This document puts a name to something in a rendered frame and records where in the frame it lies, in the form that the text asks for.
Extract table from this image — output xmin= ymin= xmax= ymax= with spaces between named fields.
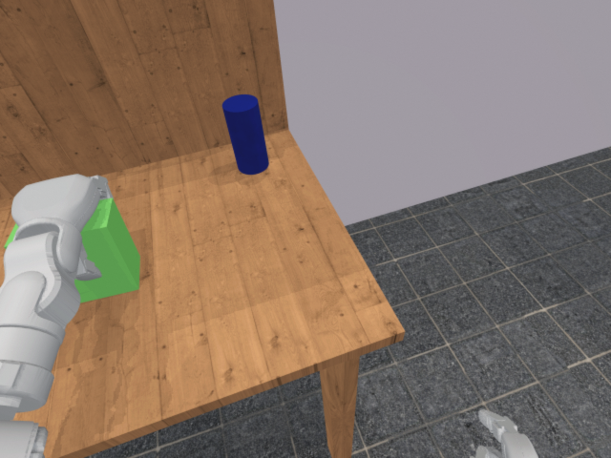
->
xmin=0 ymin=0 xmax=405 ymax=458

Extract robot left forearm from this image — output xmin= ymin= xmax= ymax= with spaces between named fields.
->
xmin=0 ymin=218 xmax=82 ymax=420

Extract sponge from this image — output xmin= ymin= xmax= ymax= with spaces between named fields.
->
xmin=4 ymin=198 xmax=140 ymax=303

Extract robot left upper arm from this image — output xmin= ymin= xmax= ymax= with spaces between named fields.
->
xmin=0 ymin=420 xmax=48 ymax=458

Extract right robot hand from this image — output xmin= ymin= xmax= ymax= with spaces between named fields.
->
xmin=470 ymin=409 xmax=538 ymax=458

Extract left robot hand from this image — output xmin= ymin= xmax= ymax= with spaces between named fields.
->
xmin=11 ymin=174 xmax=114 ymax=281

